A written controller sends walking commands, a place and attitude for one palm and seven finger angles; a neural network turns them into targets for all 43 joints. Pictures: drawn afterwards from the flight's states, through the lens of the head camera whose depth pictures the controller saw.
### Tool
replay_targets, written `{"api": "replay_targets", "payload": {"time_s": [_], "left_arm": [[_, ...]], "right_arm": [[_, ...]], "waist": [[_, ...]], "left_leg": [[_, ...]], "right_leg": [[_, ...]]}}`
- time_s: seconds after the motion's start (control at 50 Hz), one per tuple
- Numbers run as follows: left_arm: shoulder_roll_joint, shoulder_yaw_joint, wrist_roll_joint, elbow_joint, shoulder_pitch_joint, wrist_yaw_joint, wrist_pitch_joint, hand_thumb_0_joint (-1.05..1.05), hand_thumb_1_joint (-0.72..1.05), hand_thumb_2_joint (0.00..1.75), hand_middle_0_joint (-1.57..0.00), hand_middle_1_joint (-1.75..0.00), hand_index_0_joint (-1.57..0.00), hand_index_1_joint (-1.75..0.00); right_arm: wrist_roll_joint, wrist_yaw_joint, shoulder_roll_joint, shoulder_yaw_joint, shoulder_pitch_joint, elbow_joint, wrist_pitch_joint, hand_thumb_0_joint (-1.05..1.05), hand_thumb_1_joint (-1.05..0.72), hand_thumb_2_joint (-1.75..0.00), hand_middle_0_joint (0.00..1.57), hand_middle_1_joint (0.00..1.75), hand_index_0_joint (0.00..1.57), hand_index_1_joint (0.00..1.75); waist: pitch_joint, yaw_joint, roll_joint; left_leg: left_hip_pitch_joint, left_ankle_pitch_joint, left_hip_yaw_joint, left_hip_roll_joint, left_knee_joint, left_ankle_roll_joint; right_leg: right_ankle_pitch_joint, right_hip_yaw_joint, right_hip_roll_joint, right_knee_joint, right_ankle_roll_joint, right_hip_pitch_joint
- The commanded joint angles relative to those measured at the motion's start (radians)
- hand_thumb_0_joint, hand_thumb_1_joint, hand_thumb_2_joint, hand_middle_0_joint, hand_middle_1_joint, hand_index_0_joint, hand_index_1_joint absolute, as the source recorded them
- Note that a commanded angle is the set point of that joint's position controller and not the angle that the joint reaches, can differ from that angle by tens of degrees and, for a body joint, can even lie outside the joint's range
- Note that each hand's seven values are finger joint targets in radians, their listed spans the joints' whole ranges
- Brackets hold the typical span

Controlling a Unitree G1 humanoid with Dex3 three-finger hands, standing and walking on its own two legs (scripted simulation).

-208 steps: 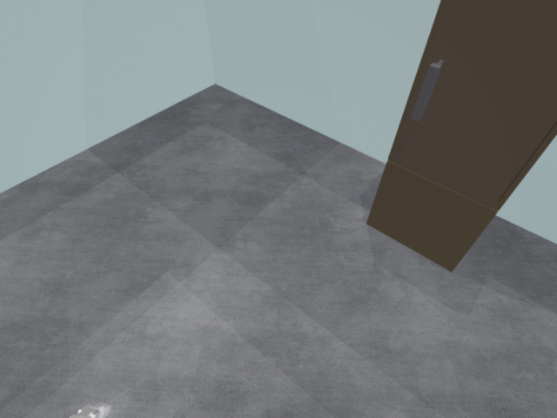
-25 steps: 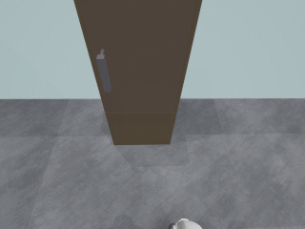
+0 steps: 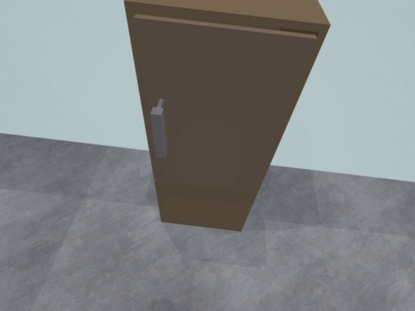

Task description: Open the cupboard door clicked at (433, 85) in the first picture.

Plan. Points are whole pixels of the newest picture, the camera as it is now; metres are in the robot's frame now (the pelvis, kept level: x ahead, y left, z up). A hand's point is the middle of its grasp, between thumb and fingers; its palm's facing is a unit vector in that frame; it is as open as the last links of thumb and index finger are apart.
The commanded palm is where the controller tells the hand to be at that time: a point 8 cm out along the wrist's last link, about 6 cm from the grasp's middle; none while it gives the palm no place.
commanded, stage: come to a stop and stand still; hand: left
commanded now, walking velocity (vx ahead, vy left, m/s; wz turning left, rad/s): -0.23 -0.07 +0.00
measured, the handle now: (161, 129) +0.56 +0.18 -0.03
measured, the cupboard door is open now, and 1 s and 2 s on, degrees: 0 0 0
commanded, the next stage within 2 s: look again from close up in 1.08 s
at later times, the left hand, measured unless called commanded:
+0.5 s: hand out of the picture +0.01 +0.13 -0.15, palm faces +0.08 -0.96 -0.25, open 7.3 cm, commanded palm none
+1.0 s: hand out of the picture -0.03 +0.15 -0.17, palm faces +0.05 -0.99 -0.16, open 7.3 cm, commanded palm none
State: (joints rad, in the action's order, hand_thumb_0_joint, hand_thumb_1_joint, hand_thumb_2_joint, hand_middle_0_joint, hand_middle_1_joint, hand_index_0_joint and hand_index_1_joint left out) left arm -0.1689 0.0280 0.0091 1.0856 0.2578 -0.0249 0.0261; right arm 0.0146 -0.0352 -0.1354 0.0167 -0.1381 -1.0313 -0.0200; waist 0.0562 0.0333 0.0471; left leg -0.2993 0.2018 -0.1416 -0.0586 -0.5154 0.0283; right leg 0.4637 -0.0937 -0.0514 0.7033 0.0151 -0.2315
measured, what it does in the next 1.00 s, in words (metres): steps on the spot: right foot, then left foot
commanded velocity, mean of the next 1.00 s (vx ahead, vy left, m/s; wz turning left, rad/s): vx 0.01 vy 0.05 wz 0.00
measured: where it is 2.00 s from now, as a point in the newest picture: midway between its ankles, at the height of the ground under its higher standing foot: outside the picture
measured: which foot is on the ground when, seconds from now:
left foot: down 0.00-0.22, up 0.24-0.62, down 0.64-1.00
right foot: up 0.00-0.20, down 0.22-1.00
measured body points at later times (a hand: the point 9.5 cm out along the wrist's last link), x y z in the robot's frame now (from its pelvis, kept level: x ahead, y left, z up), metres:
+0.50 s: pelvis -0.02 -0.06 +0.01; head +0.00 -0.08 +0.46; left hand +0.00 +0.18 -0.13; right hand +0.01 -0.31 -0.16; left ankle -0.06 +0.09 -0.69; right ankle -0.01 -0.16 -0.74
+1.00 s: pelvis -0.02 -0.01 +0.01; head -0.01 +0.00 +0.46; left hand -0.03 +0.21 -0.16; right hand +0.00 -0.24 -0.15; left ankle -0.07 +0.09 -0.74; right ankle -0.01 -0.16 -0.74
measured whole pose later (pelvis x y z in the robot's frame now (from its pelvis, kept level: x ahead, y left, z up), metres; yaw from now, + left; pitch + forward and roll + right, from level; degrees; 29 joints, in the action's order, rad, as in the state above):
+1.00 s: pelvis -0.02 -0.01 +0.01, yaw +1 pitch -1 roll +0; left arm -0.16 0.01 0.01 1.16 0.25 -0.02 0.01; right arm 0.01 -0.03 -0.15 0.00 -0.25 -1.12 -0.02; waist 0.03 0.02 0.03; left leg -0.10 0.28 -0.07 -0.02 -0.40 0.00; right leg 0.21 -0.06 -0.08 0.42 0.04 -0.19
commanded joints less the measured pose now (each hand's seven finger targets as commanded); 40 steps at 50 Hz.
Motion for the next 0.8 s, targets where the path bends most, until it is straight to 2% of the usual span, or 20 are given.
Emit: {"api": "replay_targets", "payload": {"time_s": [0.0,0.04,0.1,0.14,0.16,0.18,0.2,0.22,0.24,0.3,0.38,0.46,0.52,0.56,0.58,0.6,0.62,0.66,0.72,0.78], "left_arm": [[-0.075,0.033,0.007,-0.075,0.056,-0.009,-0.003,0.0,0.9,0.9,-0.2,-0.3,-0.2,-0.3],[-0.068,0.04,0.008,-0.097,0.037,-0.008,0.001,0.0,0.9,0.9,-0.2,-0.3,-0.2,-0.3],[-0.047,0.042,0.005,-0.109,0.071,-0.007,0.004,0.0,0.9,0.9,-0.2,-0.3,-0.2,-0.3],[-0.045,0.042,0.008,-0.09,0.137,-0.007,-0.005,0.0,0.9,0.9,-0.2,-0.3,-0.2,-0.3],[-0.061,0.04,0.014,-0.075,0.175,-0.009,-0.013,0.0,0.9,0.9,-0.2,-0.3,-0.2,-0.3],[-0.126,0.042,0.027,-0.083,0.151,-0.014,-0.024,0.0,0.9,0.9,-0.2,-0.3,-0.2,-0.3],[-0.199,0.044,0.027,-0.116,0.079,-0.012,-0.027,0.0,0.9,0.9,-0.2,-0.3,-0.2,-0.3],[-0.215,0.048,0.025,-0.136,0.055,-0.01,-0.023,0.0,0.9,0.9,-0.2,-0.3,-0.2,-0.3],[-0.214,0.052,0.026,-0.134,0.019,-0.012,-0.026,0.0,0.9,0.9,-0.2,-0.3,-0.2,-0.3],[-0.176,0.045,0.021,-0.142,-0.032,-0.009,-0.031,0.0,0.9,0.9,-0.2,-0.3,-0.2,-0.3],[-0.188,0.055,0.021,-0.123,0.035,-0.014,-0.036,0.0,0.9,0.9,-0.2,-0.3,-0.2,-0.3],[-0.2,0.06,0.022,-0.091,0.092,-0.014,-0.036,0.0,0.9,0.9,-0.2,-0.3,-0.2,-0.3],[-0.196,0.056,0.021,-0.082,0.05,-0.016,-0.034,0.0,0.9,0.9,-0.2,-0.3,-0.2,-0.3],[-0.184,0.052,0.01,-0.078,0.0,-0.015,-0.029,0.0,0.9,0.9,-0.2,-0.3,-0.2,-0.3],[-0.151,0.043,0.003,-0.078,-0.005,-0.012,-0.025,0.0,0.9,0.9,-0.2,-0.3,-0.2,-0.3],[-0.115,0.034,0.001,-0.081,0.003,-0.007,-0.019,0.0,0.9,0.9,-0.2,-0.3,-0.2,-0.3],[-0.089,0.03,0.006,-0.085,0.002,-0.005,-0.014,0.0,0.9,0.9,-0.2,-0.3,-0.2,-0.3],[-0.072,0.018,0.008,-0.061,-0.02,0.0,-0.011,0.0,0.9,0.9,-0.2,-0.3,-0.2,-0.3],[-0.091,0.01,0.008,-0.017,0.021,0.002,-0.018,0.0,0.9,0.9,-0.2,-0.3,-0.2,-0.3],[-0.097,0.003,0.006,0.012,0.026,0.0,-0.025,0.0,0.9,0.9,-0.2,-0.3,-0.2,-0.3]], "right_arm": [[0.006,-0.021,-0.229,0.073,-0.119,0.029,0.026,0.0,-0.9,-0.9,0.2,0.3,0.2,0.3],[0.007,-0.018,-0.227,0.082,-0.094,0.043,0.032,0.0,-0.9,-0.9,0.2,0.3,0.2,0.3],[0.012,-0.007,-0.213,0.085,-0.021,0.07,0.037,0.0,-0.9,-0.9,0.2,0.3,0.2,0.3],[0.008,0.005,-0.199,0.082,0.013,0.077,0.04,0.0,-0.9,-0.9,0.2,0.3,0.2,0.3],[0.002,0.012,-0.177,0.078,0.021,0.079,0.043,0.0,-0.9,-0.9,0.2,0.3,0.2,0.3],[-0.008,0.021,-0.111,0.069,-0.001,0.085,0.047,0.0,-0.9,-0.9,0.2,0.3,0.2,0.3],[-0.009,0.031,-0.072,0.057,0.004,0.108,0.056,0.0,-0.9,-0.9,0.2,0.3,0.2,0.3],[-0.002,0.034,-0.101,0.062,0.026,0.112,0.071,0.0,-0.9,-0.9,0.2,0.3,0.2,0.3],[0.003,0.035,-0.098,0.061,0.038,0.104,0.077,0.0,-0.9,-0.9,0.2,0.3,0.2,0.3],[0.007,0.042,-0.132,0.063,-0.06,0.048,0.066,0.0,-0.9,-0.9,0.2,0.3,0.2,0.3],[0.006,0.038,-0.126,0.052,-0.062,0.055,0.056,0.0,-0.9,-0.9,0.2,0.3,0.2,0.3],[-0.001,0.03,-0.114,0.044,-0.042,0.066,0.05,0.0,-0.9,-0.9,0.2,0.3,0.2,0.3],[-0.007,0.024,-0.103,0.037,-0.097,0.047,0.041,0.0,-0.9,-0.9,0.2,0.3,0.2,0.3],[-0.006,0.019,-0.1,0.031,-0.179,0.01,0.031,0.0,-0.9,-0.9,0.2,0.3,0.2,0.3],[-0.004,0.016,-0.121,0.03,-0.194,-0.002,0.023,0.0,-0.9,-0.9,0.2,0.3,0.2,0.3],[0.001,0.014,-0.16,0.034,-0.181,0.0,0.017,0.0,-0.9,-0.9,0.2,0.3,0.2,0.3],[0.003,0.013,-0.19,0.034,-0.159,0.012,0.02,0.0,-0.9,-0.9,0.2,0.3,0.2,0.3],[0.004,0.007,-0.179,0.026,-0.104,0.002,0.014,0.0,-0.9,-0.9,0.2,0.3,0.2,0.3],[-0.002,0.003,-0.154,0.016,-0.106,-0.012,0.008,0.0,-0.9,-0.9,0.2,0.3,0.2,0.3],[-0.003,0.002,-0.138,0.011,-0.14,-0.035,0.003,0.0,-0.9,-0.9,0.2,0.3,0.2,0.3]], "waist": [[-0.18,-0.061,-0.207],[-0.177,-0.061,-0.174],[-0.172,-0.036,-0.221],[-0.163,-0.001,-0.21],[-0.153,0.018,-0.133],[-0.098,0.003,0.074],[-0.032,-0.013,0.231],[-0.018,0.007,0.151],[0.03,0.0,0.207],[0.024,-0.032,0.124],[-0.027,0.009,0.082],[-0.066,0.039,0.1],[-0.103,0.012,0.124],[-0.11,-0.034,0.115],[-0.108,-0.035,0.036],[-0.092,-0.024,-0.09],[-0.064,-0.014,-0.127],[-0.01,-0.008,-0.212],[-0.013,0.002,-0.161],[-0.029,-0.016,-0.086]], "left_leg": [[0.353,-0.885,0.231,-0.313,0.095,0.178],[0.311,-0.801,0.203,-0.304,0.094,0.171],[0.196,-0.586,0.17,-0.28,0.111,0.139],[0.079,-0.335,0.145,-0.231,0.089,0.095],[0.016,-0.138,0.115,-0.172,0.037,0.05],[-0.083,0.126,0.058,-0.059,-0.086,-0.019],[-0.123,0.303,0.056,0.014,-0.194,-0.051],[-0.078,0.327,0.113,0.006,-0.293,-0.047],[-0.111,0.29,0.147,0.005,-0.355,-0.038],[-0.15,0.165,0.148,0.006,-0.438,-0.045],[-0.168,0.183,0.131,0.014,-0.359,-0.067],[-0.128,0.236,0.111,0.027,-0.229,-0.07],[-0.021,0.189,0.093,0.033,-0.063,-0.064],[0.146,0.027,0.074,0.033,0.123,-0.057],[0.226,-0.039,0.112,-0.005,0.165,-0.04],[0.214,-0.111,0.204,-0.102,0.172,-0.003],[0.122,-0.064,0.26,-0.173,0.201,0.03],[0.028,-0.011,0.254,-0.151,0.271,0.035],[0.05,-0.061,0.191,-0.098,0.236,0.011],[0.091,-0.095,0.161,-0.074,0.208,-0.008]], "right_leg": [[0.096,0.075,0.004,0.241,0.01,-0.234],[0.08,0.081,0.006,0.257,0.015,-0.228],[0.023,0.064,-0.004,0.117,0.003,-0.127],[-0.138,0.033,0.001,-0.08,0.001,0.007],[-0.259,0.035,-0.006,-0.231,0.007,0.078],[-0.263,0.227,-0.146,-0.389,-0.029,0.058],[-0.191,0.404,-0.313,-0.491,-0.118,-0.068],[-0.056,0.428,-0.345,-0.534,-0.172,-0.17],[-0.02,0.446,-0.314,-0.539,-0.166,-0.197],[-0.161,0.295,-0.243,-0.477,-0.137,-0.088],[-0.397,0.267,-0.268,-0.423,-0.165,0.075],[-0.604,0.274,-0.28,-0.378,-0.188,0.166],[-0.623,0.242,-0.25,-0.348,-0.172,0.151],[-0.515,0.191,-0.201,-0.314,-0.116,0.052],[-0.414,0.157,-0.147,-0.28,-0.079,-0.021],[-0.293,0.098,-0.078,-0.253,-0.037,-0.07],[-0.194,0.047,-0.044,-0.237,-0.014,-0.046],[-0.236,0.019,-0.032,-0.229,0.004,0.012],[-0.326,0.048,-0.048,-0.284,-0.004,0.065],[-0.378,0.071,-0.068,-0.317,-0.009,0.073]]}}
